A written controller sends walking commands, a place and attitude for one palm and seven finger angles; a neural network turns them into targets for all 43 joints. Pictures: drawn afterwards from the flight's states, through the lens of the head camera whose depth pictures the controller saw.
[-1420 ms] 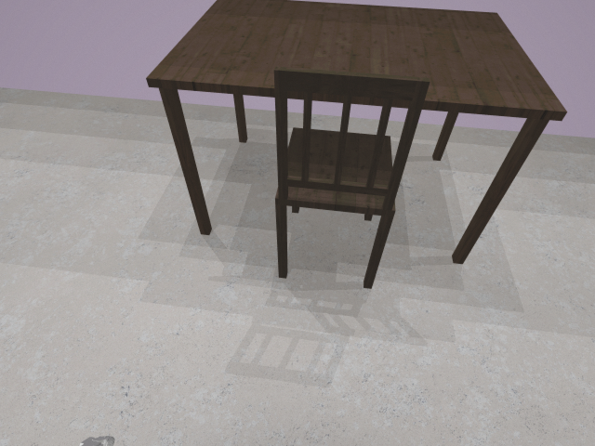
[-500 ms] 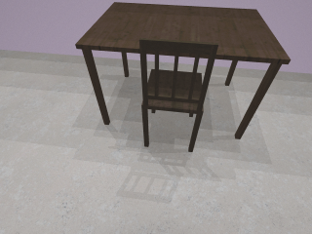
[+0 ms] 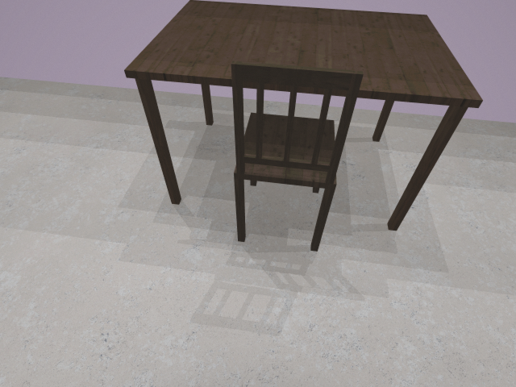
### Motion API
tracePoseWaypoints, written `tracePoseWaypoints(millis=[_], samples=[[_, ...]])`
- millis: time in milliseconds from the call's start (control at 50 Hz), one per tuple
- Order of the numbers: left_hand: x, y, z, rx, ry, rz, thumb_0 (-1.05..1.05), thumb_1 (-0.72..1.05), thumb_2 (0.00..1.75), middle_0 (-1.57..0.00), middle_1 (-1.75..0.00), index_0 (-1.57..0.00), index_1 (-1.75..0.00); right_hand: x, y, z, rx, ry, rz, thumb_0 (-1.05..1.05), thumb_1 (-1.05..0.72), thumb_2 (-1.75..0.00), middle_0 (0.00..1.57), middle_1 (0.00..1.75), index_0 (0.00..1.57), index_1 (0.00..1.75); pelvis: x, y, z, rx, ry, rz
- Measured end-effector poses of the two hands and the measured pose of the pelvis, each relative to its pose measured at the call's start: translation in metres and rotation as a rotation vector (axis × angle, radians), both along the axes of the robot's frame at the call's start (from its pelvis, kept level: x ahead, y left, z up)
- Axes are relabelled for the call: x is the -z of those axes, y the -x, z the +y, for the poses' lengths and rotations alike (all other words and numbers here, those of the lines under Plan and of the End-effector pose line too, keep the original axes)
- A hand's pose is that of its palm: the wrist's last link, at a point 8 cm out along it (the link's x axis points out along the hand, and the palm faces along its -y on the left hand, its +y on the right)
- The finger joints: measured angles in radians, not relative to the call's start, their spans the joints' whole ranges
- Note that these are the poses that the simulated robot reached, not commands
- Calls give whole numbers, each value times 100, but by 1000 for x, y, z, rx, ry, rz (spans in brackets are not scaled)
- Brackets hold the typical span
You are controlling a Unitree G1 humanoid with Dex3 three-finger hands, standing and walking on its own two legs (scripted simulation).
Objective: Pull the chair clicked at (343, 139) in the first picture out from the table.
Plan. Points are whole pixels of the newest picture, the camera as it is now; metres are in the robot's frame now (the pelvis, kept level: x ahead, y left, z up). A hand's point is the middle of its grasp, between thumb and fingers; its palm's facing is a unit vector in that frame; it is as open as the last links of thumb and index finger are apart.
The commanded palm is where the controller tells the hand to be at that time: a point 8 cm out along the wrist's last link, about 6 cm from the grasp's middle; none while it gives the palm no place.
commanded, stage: look at it before walking up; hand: left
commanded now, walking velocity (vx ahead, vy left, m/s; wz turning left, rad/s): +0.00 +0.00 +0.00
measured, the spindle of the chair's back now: (290, 125) +0.87 -0.05 -0.10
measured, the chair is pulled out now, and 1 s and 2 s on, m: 0.00 0.00 0.00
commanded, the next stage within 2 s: walk to a spot facing it in 0.02 s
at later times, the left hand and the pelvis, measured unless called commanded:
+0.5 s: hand out of the picture +0.06 +0.21 -0.18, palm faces -0.12 -0.95 -0.28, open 7.4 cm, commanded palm none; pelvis -0.02 -0.01 -0.02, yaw -9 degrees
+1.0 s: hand out of the picture +0.08 +0.23 -0.18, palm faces -0.30 -0.92 -0.24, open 7.4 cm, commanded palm none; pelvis -0.04 +0.04 -0.01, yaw -24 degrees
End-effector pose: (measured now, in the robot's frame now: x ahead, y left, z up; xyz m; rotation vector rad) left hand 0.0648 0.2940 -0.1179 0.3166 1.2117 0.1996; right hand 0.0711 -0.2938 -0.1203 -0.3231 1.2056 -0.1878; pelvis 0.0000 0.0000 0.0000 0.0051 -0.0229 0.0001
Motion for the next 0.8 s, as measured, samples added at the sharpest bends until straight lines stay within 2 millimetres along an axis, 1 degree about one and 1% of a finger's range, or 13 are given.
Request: tracePoseWaypoints(millis=[240,320,380,460,540,580,620,680,740,800], samples=[[2,-2,1,2,1,6,0,90,90,-20,-30,-20,-30,-1,-4,2,10,4,-18,1,-91,-90,20,30,20,30,1,-1,1,23,2,0],[7,-2,-4,18,5,21,0,90,90,-20,-30,-20,-30,2,1,8,52,-4,-53,1,-91,-90,20,30,20,30,4,2,2,62,-2,1],[14,-1,-14,43,23,38,0,90,90,-20,-30,-20,-30,9,12,15,89,-26,-65,0,-91,-90,20,30,20,30,9,7,2,92,-7,3],[24,1,-31,79,52,52,0,90,90,-20,-30,-20,-30,22,34,23,137,-65,-51,0,-91,-90,20,30,20,30,17,14,-2,129,-22,4],[32,5,-52,103,66,59,0,90,90,-20,-30,-20,-30,43,58,22,188,-109,-29,0,-91,-90,20,30,20,30,28,20,-11,175,-23,-14],[32,10,-62,107,71,48,0,90,90,-20,-30,-20,-30,49,67,21,208,-121,-2,1,-91,-90,20,30,20,30,30,22,-14,173,-16,-9],[29,17,-69,101,79,53,0,90,90,-20,-30,-20,-30,47,74,20,225,-124,20,1,-91,-90,20,30,20,30,26,25,-15,185,-18,-1],[23,26,-74,109,90,86,0,90,90,-20,-30,-20,-30,37,78,21,248,-126,8,1,-91,-90,20,30,20,30,16,28,-13,213,-22,14],[19,28,-73,129,96,109,0,90,90,-21,-30,-20,-30,27,80,22,276,-118,-24,1,-91,-90,20,30,20,30,10,30,-9,247,-30,29],[18,25,-66,152,96,117,0,90,90,-21,-30,-20,-30,19,79,25,303,-102,-56,1,-91,-90,20,30,20,30,7,32,-2,285,-32,39]])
